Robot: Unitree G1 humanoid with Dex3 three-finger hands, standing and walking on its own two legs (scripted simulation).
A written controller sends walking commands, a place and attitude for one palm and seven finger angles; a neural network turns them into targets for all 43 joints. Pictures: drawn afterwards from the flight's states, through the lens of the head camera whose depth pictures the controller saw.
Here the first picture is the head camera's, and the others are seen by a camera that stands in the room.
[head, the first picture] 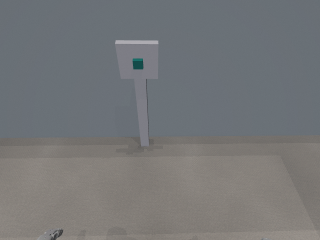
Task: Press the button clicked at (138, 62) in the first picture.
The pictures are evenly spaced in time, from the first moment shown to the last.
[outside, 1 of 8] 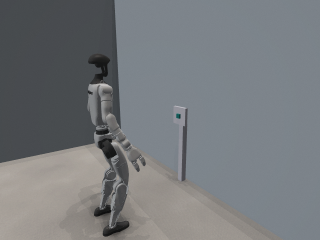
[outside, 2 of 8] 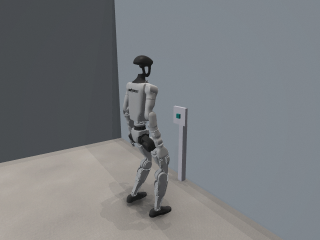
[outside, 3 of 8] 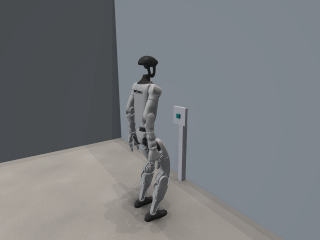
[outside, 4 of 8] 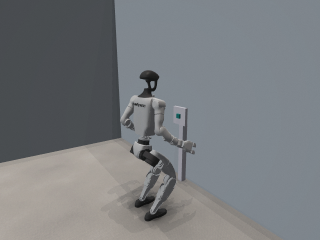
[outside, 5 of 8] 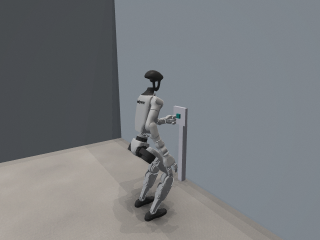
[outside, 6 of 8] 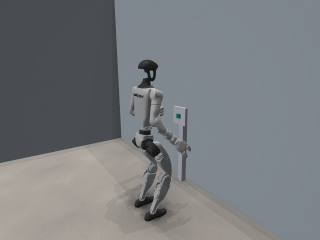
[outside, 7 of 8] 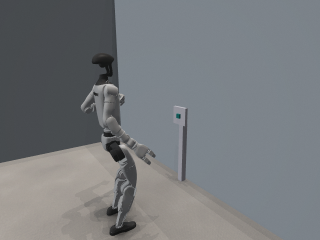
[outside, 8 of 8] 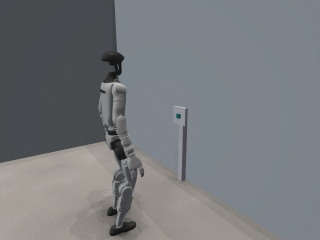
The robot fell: no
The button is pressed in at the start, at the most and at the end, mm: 0 10 0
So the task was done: yes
